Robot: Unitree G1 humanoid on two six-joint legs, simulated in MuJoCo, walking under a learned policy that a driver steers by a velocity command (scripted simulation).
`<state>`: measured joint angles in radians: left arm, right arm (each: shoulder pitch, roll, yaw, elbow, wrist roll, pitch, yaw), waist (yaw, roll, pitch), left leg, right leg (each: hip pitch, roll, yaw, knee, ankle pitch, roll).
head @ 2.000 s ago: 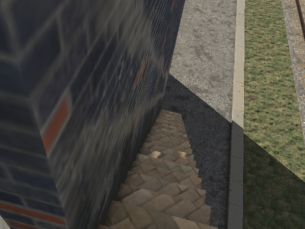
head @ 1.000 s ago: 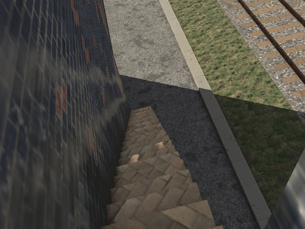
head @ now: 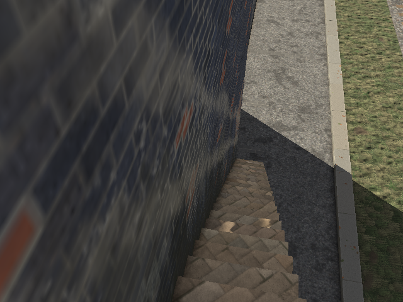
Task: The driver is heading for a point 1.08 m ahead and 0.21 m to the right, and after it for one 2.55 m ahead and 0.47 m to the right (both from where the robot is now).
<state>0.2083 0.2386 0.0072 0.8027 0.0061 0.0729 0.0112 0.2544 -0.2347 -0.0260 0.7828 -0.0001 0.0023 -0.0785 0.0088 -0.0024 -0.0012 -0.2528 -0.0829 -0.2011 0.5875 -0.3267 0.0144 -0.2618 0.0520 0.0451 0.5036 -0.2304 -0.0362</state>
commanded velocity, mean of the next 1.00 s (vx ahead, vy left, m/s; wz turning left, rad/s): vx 0.03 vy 0.00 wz -0.37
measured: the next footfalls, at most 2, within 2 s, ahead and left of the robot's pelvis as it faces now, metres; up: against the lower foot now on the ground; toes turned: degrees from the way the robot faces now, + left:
left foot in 0.46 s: +0.03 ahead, +0.08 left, +0.00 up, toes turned -18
right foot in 0.88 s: -0.06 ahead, -0.13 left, +0.00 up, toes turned -22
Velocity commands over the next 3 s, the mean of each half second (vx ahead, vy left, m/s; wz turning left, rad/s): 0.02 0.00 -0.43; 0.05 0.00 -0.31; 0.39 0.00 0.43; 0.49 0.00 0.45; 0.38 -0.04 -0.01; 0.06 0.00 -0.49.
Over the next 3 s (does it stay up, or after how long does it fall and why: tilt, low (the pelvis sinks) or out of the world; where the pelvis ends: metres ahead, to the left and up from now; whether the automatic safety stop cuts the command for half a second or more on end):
stays up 0.75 -0.17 -0.70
